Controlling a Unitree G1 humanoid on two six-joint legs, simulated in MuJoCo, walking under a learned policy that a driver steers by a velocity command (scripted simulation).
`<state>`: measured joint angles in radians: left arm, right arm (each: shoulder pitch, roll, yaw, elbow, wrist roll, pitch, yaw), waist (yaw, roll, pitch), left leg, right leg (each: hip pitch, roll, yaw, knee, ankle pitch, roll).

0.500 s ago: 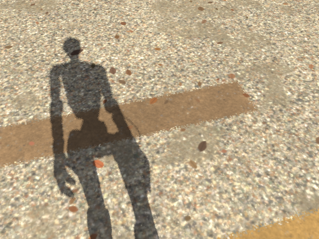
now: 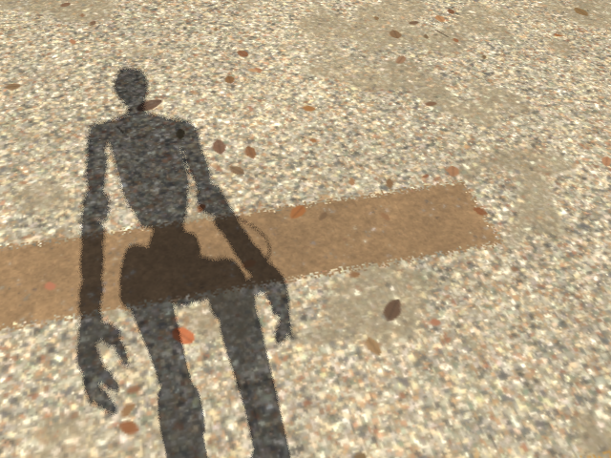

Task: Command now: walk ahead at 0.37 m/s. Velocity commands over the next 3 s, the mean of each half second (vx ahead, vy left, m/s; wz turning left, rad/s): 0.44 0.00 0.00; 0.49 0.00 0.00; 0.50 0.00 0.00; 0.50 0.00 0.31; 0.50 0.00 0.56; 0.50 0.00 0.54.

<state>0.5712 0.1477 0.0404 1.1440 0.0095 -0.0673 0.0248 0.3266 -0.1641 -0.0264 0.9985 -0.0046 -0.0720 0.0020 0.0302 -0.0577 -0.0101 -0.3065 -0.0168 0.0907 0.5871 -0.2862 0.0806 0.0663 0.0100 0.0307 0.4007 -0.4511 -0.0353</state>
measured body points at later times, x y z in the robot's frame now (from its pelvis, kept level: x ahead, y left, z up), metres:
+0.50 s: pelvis +0.26 +0.00 -0.01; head +0.30 -0.01 +0.44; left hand +0.43 +0.23 -0.13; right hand +0.16 -0.23 -0.15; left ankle +0.04 +0.09 -0.69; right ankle +0.38 -0.06 -0.73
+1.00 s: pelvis +0.54 +0.01 +0.00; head +0.58 +0.02 +0.45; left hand +0.42 +0.23 -0.14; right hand +0.74 -0.19 -0.11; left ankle +0.69 +0.11 -0.71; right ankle +0.38 -0.06 -0.73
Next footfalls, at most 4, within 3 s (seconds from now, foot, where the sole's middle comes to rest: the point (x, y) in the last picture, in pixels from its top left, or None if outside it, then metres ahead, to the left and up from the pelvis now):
0.46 right None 0.42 -0.06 -0.76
1.04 left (267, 372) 0.73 0.10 -0.76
1.60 right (337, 273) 1.04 -0.07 -0.76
2.16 left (267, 208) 1.28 0.14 -0.76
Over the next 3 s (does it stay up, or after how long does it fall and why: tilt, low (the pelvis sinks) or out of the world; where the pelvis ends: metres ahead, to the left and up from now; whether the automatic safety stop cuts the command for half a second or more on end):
stays up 1.57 0.23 0.02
